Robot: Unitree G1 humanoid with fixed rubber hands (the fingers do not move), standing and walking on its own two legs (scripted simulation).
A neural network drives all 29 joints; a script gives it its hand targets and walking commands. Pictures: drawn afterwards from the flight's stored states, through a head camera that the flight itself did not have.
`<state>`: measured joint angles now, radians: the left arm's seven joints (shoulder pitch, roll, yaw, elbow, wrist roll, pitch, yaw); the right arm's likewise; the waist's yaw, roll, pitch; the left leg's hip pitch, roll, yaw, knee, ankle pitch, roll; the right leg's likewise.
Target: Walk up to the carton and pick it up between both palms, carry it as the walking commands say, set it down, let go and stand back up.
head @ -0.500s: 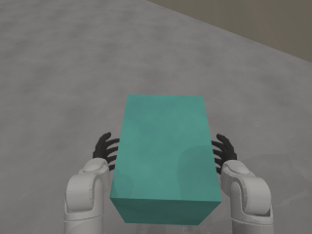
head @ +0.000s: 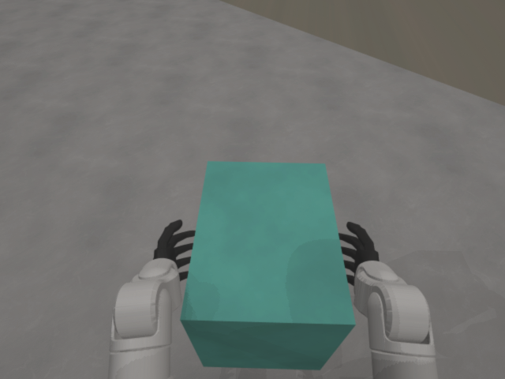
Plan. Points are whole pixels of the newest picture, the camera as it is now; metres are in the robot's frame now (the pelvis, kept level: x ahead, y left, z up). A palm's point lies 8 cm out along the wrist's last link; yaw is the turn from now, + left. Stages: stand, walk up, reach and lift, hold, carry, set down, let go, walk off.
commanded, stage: hold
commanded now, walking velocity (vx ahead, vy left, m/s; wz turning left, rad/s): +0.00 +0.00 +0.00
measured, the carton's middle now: (263, 265) +0.31 +0.00 -0.01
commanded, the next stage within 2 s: set down in 0.54 s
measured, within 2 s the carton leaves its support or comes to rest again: neither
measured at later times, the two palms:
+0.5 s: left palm (172, 274) +0.27 +0.14 +0.04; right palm (366, 289) +0.24 -0.15 +0.04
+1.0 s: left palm (185, 272) +0.29 +0.14 +0.00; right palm (359, 289) +0.27 -0.16 -0.01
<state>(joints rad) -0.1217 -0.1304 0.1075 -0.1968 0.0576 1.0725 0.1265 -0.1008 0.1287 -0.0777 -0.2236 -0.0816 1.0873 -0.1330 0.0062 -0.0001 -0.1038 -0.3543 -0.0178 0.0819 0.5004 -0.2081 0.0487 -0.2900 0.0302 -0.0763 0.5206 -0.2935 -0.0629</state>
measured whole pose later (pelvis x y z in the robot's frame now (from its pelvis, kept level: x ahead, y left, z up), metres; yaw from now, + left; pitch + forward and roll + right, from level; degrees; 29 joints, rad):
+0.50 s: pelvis -0.01 +0.02 +0.01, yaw -7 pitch -4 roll +0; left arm -0.15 -0.13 0.15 0.17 0.16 0.76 0.07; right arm -0.17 0.13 -0.12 0.17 -0.22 0.78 -0.04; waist 0.03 0.03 -0.03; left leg -0.14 -0.07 -0.09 0.38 -0.17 0.04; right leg -0.10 0.07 0.06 0.36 -0.19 -0.04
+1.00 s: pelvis -0.01 +0.01 +0.00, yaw -10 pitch -2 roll +1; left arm -0.34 -0.17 0.36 0.50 0.31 0.56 0.02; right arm -0.33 0.16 -0.28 0.54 -0.31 0.53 -0.02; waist 0.08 0.02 0.02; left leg -0.23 -0.06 -0.05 0.50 -0.23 0.02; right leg -0.22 0.09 0.09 0.53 -0.26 -0.05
